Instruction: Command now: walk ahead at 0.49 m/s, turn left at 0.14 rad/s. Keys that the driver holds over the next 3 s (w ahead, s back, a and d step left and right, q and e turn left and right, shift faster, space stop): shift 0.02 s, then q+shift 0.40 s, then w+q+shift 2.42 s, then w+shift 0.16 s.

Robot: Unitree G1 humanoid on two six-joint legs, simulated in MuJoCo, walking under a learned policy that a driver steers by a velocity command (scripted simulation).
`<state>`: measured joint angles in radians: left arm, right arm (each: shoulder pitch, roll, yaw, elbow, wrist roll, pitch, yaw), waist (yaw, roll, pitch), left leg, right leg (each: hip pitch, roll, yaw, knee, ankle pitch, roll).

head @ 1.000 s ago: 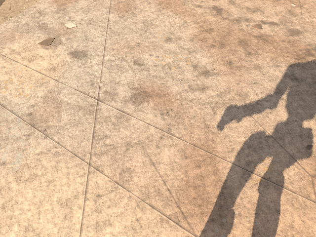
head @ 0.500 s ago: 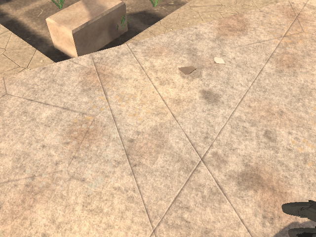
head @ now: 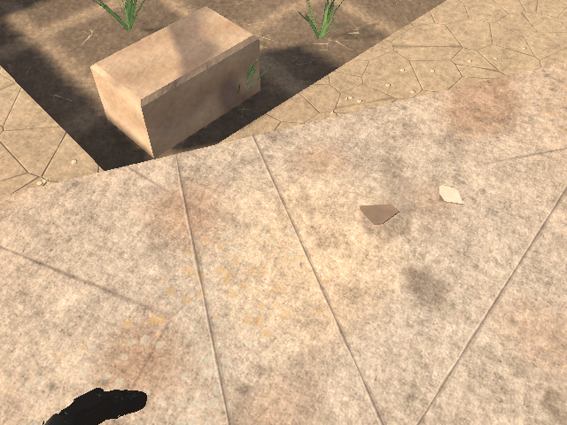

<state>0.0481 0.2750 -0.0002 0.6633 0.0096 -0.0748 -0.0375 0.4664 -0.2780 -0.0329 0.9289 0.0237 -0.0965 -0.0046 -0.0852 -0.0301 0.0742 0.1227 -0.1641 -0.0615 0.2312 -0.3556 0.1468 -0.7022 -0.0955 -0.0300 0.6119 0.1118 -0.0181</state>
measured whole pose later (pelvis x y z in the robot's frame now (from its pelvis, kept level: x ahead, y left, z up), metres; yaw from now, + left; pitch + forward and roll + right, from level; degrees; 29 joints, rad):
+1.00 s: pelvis +0.47 +0.16 -0.02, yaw +47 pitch +2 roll -1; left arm 0.01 0.31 0.03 0.64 0.03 -0.04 -0.01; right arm 0.47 -0.33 -0.09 0.86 -0.01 -0.05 0.01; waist -0.09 0.00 0.03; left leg 0.04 -0.07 -0.26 0.67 -0.55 0.10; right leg -0.53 -0.03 -0.02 0.64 -0.16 0.02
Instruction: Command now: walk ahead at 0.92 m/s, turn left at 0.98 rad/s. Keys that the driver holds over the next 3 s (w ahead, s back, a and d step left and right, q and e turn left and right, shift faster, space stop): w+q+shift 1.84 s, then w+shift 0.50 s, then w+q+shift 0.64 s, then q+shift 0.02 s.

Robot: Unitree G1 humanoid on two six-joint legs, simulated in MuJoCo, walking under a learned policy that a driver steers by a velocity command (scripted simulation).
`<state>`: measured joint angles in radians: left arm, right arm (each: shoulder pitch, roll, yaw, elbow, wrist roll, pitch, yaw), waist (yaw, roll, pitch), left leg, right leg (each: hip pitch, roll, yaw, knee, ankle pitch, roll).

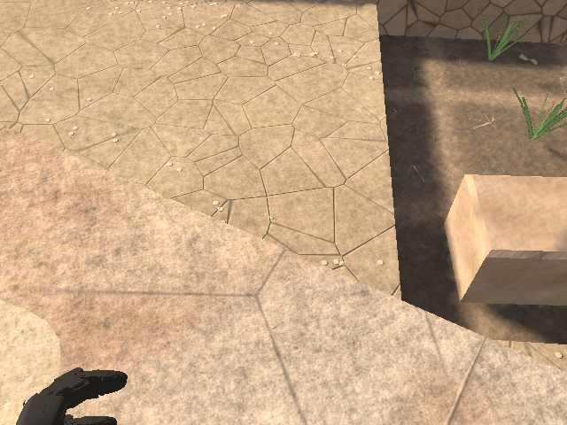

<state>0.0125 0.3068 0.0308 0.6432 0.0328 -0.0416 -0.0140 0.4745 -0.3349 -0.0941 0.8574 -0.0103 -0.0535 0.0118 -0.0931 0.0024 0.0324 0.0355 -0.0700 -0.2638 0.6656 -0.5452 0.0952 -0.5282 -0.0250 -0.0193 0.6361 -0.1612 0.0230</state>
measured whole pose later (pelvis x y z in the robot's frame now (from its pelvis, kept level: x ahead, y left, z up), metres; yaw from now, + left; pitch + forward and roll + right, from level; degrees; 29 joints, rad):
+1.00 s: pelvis +0.83 +0.32 +0.02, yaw +57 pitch +1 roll -3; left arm 0.25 0.31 0.05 0.71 0.05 -0.06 0.01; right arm 0.23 -0.38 -0.06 0.77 -0.03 -0.03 0.04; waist -0.01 0.04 0.03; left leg -0.46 -0.04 -0.04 1.34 -0.29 0.12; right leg -0.27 -0.02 -0.12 0.53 -0.28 0.02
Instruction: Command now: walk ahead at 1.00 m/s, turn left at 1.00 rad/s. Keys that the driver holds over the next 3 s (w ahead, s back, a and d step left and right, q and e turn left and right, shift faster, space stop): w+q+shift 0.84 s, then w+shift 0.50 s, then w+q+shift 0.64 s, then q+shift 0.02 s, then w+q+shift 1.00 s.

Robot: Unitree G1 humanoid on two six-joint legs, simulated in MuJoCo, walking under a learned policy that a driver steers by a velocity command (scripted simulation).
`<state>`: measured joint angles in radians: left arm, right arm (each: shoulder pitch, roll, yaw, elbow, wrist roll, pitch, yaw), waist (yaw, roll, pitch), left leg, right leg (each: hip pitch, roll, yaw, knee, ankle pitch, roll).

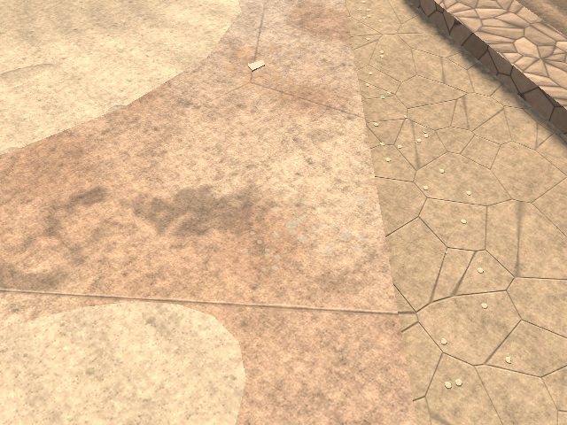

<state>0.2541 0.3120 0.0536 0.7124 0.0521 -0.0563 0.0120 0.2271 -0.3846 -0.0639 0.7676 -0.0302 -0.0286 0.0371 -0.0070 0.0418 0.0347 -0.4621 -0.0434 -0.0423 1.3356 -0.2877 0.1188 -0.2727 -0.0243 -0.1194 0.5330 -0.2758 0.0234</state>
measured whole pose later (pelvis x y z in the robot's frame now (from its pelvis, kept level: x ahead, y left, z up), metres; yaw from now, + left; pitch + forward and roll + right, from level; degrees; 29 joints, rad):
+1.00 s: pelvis +0.87 +0.29 +0.00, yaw +55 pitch +2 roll -3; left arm 0.54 0.31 0.05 0.90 0.03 -0.09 -0.01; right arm -0.05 -0.33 -0.02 0.58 -0.04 -0.02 0.09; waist 0.08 0.03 0.02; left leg -0.79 0.03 0.01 0.94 -0.09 0.13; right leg 0.13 -0.01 -0.24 0.22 -0.37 0.06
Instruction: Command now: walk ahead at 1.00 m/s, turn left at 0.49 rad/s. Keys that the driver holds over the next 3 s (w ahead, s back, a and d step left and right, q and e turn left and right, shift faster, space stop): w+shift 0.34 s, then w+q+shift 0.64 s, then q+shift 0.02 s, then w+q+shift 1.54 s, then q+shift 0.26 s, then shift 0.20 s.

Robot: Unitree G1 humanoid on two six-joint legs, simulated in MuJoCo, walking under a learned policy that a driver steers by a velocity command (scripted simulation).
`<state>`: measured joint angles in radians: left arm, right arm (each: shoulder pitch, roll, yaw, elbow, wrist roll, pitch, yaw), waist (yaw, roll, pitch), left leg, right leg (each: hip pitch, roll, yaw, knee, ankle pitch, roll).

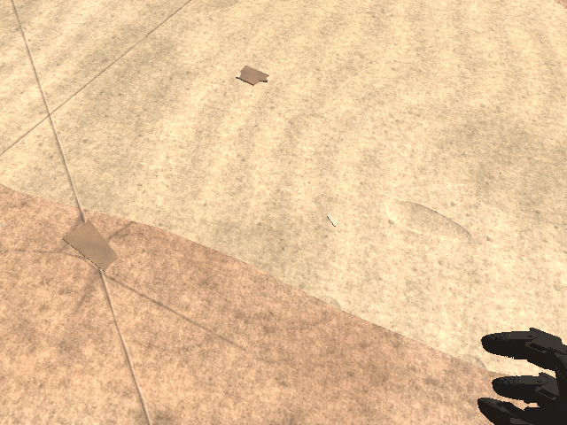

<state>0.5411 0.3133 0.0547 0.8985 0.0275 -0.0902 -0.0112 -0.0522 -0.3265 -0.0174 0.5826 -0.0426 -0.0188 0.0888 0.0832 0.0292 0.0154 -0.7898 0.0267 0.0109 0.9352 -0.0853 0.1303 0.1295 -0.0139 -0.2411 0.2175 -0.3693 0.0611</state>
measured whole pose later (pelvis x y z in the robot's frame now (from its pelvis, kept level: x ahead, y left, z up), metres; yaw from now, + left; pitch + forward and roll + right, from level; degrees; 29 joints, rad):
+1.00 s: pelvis +0.97 +0.18 -0.04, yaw +33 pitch +0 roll -3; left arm 0.45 0.26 0.05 0.90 0.03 -0.04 0.00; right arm 0.05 -0.29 -0.04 0.69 -0.02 -0.03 0.04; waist 0.00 0.02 0.05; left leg -0.57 -0.08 0.11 0.75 -0.20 0.23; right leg 0.14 -0.11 -0.26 0.88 -0.41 0.06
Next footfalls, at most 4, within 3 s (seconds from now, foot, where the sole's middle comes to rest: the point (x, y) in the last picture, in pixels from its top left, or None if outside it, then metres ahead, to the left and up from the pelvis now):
0.12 left None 0.30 0.06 -0.76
0.54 right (341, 308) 0.77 -0.06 -0.76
0.98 left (227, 201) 1.10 0.28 -0.76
1.40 right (186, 105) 1.53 0.49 -0.76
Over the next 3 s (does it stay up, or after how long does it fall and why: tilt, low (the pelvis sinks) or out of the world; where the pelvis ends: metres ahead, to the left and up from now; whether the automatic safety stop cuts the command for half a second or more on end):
stays up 1.30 1.68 0.01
